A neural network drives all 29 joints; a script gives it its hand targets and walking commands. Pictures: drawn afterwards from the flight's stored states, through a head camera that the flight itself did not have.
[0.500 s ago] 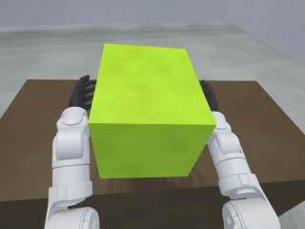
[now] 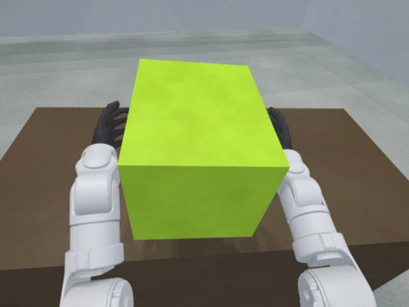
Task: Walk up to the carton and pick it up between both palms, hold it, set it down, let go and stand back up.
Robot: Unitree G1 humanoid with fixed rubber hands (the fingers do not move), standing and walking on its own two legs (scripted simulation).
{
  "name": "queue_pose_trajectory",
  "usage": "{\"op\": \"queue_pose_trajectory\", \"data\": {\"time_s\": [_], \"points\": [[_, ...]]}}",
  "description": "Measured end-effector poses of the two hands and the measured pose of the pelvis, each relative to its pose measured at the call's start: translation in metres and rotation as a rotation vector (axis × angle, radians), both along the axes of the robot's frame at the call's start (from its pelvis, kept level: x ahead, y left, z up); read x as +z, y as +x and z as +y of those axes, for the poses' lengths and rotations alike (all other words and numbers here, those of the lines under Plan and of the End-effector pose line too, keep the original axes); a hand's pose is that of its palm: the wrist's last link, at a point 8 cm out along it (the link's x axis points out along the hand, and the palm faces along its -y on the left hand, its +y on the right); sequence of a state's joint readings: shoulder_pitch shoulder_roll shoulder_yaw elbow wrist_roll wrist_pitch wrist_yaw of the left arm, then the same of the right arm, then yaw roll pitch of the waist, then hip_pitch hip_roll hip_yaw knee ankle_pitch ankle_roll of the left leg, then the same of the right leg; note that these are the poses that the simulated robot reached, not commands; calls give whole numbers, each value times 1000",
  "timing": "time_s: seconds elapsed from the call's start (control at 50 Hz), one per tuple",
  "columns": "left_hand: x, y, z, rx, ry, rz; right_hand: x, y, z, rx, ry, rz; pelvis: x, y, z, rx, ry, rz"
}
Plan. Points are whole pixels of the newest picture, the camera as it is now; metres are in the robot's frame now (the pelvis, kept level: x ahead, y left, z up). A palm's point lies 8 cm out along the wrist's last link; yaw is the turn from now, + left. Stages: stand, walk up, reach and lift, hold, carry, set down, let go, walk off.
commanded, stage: hold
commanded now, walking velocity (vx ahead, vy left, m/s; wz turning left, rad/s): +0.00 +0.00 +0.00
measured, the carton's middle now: (195, 146) +0.39 +0.01 +0.14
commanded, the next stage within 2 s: set down in 0.98 s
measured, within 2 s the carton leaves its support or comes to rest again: neither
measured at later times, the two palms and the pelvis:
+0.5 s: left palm (105, 145) +0.35 +0.17 +0.18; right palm (279, 148) +0.36 -0.16 +0.16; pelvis +0.00 +0.00 +0.00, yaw +0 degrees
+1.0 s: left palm (102, 149) +0.34 +0.17 +0.17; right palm (279, 150) +0.35 -0.15 +0.17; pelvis +0.00 +0.01 +0.00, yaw +0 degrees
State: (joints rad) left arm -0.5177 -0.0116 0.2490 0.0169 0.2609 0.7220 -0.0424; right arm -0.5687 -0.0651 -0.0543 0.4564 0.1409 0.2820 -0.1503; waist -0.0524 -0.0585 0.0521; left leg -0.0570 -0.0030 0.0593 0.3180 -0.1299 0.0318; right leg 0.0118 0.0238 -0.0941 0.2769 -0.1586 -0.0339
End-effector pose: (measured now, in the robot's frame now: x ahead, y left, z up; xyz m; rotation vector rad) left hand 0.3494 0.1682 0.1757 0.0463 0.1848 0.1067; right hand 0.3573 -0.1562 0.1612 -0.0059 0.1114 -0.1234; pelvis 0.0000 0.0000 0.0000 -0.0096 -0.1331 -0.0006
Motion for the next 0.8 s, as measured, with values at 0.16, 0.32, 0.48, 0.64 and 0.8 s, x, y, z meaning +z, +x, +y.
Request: {"op": "queue_pose_trajectory", "data": {"time_s": [0.16, 0.32, 0.48, 0.64, 0.8], "points": [[0, 0, 0, -1, 0, 0, 0, 0, 0, 0, 0, 0, 0, 0, 0, 0, 0, 1], [0, 0, 0, -1, 0, 0, 0, 0, 0, 0, 0, 0, 0, 0, 0, 0, 0, 1], [0, 0, 0, -1, 1, 0, 0, 0, 0, 0, 0, -1, 0, 0, 0, 0, 0, 0], [0, 0, 0, -1, 1, 0, 0, 0, 0, 0, 0, -1, 0, 0, 0, 0, 0, 0], [-1, -2, 0, -14, 0, -16, 4, -6, 0, -12, 12, -18, 0, 2, 2, 2, 0, 5]]}}
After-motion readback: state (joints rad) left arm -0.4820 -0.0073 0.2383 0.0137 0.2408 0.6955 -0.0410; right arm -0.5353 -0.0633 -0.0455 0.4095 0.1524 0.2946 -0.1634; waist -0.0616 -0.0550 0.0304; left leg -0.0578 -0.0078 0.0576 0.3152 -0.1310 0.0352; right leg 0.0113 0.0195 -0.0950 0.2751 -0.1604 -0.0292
